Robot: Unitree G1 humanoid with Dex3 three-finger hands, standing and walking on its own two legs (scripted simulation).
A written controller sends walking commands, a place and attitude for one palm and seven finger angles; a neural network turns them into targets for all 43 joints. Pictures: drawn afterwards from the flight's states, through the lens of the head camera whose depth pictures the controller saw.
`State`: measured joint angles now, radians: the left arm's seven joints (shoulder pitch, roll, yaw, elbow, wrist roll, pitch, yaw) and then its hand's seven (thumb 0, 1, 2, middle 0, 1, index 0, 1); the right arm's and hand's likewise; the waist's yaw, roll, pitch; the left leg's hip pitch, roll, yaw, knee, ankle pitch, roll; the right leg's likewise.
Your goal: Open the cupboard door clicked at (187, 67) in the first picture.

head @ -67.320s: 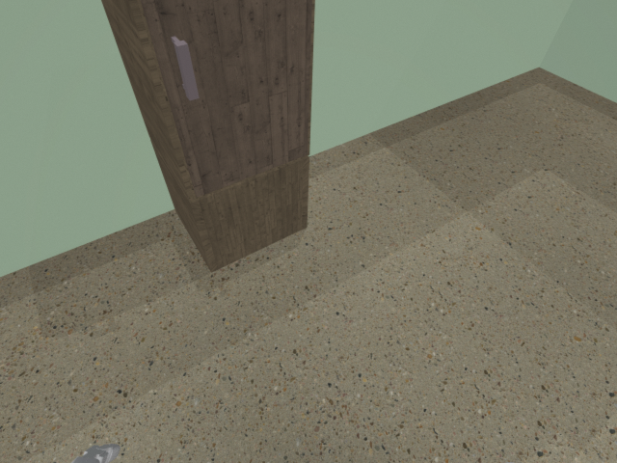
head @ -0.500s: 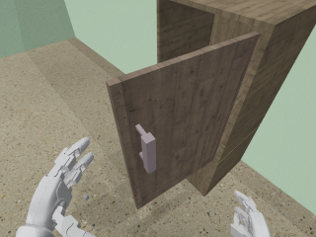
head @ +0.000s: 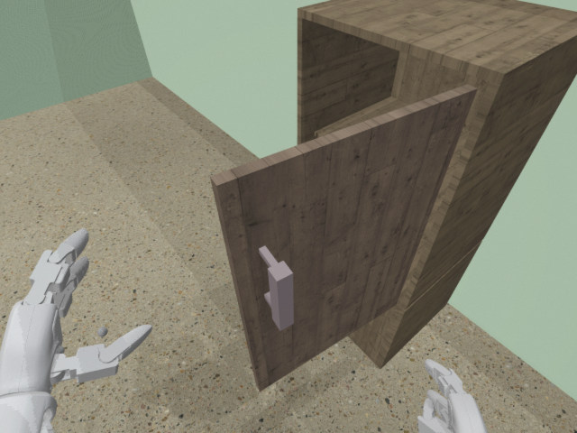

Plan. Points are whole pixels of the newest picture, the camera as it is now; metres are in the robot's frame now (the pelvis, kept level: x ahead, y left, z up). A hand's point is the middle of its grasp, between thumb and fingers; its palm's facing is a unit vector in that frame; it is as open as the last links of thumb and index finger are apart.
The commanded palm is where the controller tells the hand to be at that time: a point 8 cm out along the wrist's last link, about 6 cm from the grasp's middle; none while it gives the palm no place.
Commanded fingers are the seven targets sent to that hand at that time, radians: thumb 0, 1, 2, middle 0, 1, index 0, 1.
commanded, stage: draw the hand back to the body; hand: left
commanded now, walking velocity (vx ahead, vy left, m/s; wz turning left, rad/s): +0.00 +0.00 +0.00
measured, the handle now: (274, 287) +0.30 +0.06 +0.07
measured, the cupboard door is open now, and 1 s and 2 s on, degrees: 82 82 82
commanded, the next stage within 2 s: step back with the hand held close in 0.64 s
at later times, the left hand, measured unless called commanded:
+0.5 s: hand (80, 305) +0.19 +0.25 +0.16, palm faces +0.43 -0.82 -0.38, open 7.6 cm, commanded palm +0.14 +0.29 +0.18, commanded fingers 0.00 0.90 0.90 -0.20 -0.30 -0.20 -0.30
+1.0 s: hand (85, 302) +0.20 +0.24 +0.16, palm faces +0.38 -0.81 -0.46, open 7.4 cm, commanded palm +0.14 +0.28 +0.18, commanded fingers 0.00 0.90 0.90 -0.20 -0.30 -0.20 -0.30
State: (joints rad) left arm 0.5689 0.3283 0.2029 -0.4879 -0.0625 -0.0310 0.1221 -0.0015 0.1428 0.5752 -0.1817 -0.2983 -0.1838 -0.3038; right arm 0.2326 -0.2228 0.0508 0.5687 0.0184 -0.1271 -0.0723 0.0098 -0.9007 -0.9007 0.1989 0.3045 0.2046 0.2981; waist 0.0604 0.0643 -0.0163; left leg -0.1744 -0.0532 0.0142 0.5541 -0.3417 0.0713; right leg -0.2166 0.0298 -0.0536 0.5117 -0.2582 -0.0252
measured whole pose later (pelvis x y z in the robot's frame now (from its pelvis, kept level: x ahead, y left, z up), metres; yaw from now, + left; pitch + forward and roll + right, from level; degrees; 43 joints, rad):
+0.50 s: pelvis +0.00 -0.01 +0.01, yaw -1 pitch -4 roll -1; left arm 0.49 0.34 0.32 -0.42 -0.08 -0.07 0.12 0.01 0.85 0.88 -0.21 -0.30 -0.21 -0.30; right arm 0.20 -0.24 0.02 0.62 0.02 -0.11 -0.05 0.01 -0.90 -0.90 0.20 0.30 0.20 0.30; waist 0.06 0.06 0.01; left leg -0.09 -0.04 0.02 0.44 -0.29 0.06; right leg -0.14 0.04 -0.04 0.41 -0.21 -0.04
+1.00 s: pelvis -0.01 -0.01 +0.01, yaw -2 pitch -1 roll -1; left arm 0.51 0.37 0.38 -0.41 -0.05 -0.16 0.11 0.02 0.89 0.90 -0.21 -0.30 -0.21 -0.30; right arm 0.17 -0.25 0.00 0.59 0.02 -0.05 -0.05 0.01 -0.90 -0.90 0.20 0.30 0.21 0.30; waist 0.01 0.05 0.01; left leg -0.18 -0.04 0.05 0.46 -0.27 0.06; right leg -0.23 0.05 -0.02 0.42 -0.17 -0.04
